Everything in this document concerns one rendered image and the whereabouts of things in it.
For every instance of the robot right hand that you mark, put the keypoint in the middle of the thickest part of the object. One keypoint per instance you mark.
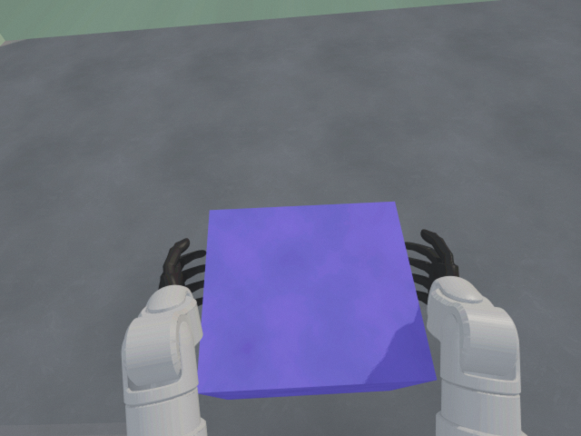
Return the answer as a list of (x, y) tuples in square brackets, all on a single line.
[(441, 258)]

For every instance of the left robot forearm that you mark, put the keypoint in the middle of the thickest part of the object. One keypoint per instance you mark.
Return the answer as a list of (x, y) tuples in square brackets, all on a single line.
[(160, 375)]

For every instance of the right robot forearm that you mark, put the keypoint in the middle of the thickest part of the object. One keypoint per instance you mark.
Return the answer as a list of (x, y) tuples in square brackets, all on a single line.
[(479, 362)]

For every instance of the carton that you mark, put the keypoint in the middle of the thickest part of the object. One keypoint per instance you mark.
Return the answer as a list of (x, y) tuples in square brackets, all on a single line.
[(309, 300)]

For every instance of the robot left hand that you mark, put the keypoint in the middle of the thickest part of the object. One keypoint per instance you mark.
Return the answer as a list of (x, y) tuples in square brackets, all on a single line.
[(172, 268)]

